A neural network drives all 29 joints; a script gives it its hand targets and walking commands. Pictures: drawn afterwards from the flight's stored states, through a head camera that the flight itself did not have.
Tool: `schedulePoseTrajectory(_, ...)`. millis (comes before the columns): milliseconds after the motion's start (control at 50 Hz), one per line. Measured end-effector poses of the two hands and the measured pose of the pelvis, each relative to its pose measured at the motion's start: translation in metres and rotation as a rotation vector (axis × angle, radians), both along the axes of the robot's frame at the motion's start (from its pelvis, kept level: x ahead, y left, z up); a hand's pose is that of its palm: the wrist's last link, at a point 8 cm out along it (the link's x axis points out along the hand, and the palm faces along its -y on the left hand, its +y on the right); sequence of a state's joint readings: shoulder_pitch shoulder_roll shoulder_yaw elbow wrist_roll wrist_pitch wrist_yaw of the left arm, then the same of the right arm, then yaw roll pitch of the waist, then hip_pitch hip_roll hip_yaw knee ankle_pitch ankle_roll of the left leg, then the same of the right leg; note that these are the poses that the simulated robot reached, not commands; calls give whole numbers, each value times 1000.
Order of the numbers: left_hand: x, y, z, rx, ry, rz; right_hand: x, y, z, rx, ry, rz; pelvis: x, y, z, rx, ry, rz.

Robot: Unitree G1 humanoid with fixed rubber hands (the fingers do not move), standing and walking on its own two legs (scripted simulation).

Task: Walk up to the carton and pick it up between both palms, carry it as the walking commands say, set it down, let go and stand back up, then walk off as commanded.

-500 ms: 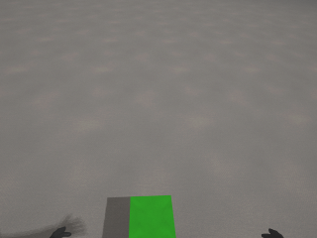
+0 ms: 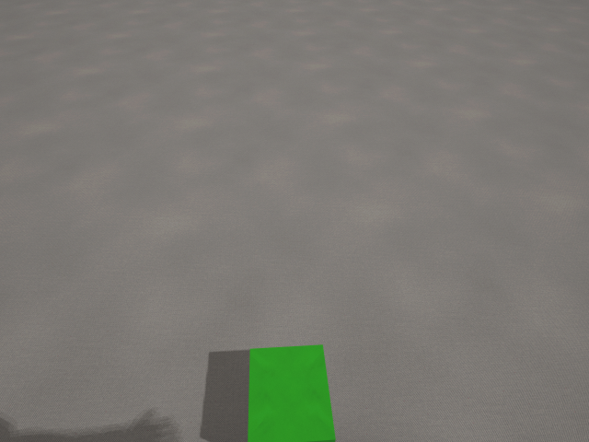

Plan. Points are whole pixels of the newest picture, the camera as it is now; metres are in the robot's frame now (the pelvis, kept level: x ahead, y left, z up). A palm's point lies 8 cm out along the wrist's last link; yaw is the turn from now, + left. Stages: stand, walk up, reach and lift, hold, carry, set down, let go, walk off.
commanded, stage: stand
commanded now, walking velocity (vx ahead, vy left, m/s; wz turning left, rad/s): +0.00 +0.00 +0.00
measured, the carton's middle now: (288, 399) +0.45 +0.04 -0.70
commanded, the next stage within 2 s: walk off in 0.76 s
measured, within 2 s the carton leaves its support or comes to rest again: neither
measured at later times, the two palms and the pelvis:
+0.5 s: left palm out of the picture +0.08 +0.28 -0.11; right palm out of the picture +0.09 -0.32 -0.10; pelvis +0.00 -0.02 +0.00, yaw +1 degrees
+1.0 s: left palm out of the picture +0.08 +0.29 -0.11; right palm out of the picture +0.11 -0.32 -0.10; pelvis +0.01 -0.02 +0.00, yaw +1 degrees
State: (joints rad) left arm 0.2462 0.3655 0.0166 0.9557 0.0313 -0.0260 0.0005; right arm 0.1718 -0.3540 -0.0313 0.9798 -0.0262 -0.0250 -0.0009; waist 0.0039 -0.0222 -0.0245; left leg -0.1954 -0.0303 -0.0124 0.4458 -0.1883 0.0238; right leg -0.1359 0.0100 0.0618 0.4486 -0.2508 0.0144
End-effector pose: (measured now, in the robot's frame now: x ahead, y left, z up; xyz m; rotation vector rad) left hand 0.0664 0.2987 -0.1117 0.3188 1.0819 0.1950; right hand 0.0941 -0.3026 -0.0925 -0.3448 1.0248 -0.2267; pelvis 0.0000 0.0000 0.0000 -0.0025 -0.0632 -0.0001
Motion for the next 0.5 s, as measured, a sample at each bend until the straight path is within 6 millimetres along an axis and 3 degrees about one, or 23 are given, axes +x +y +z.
schedulePoseTrajectory(140, -6, -4, 0, 10, 26, 4, -8, -10, -4, 4, 39, -9, -3, -8, 1, -1, -3, 4)
schedulePoseTrajectory(500, 16, -14, 4, 14, 10, 8, -9, -20, -8, 11, 86, -14, 1, -21, 2, 3, -8, 10)
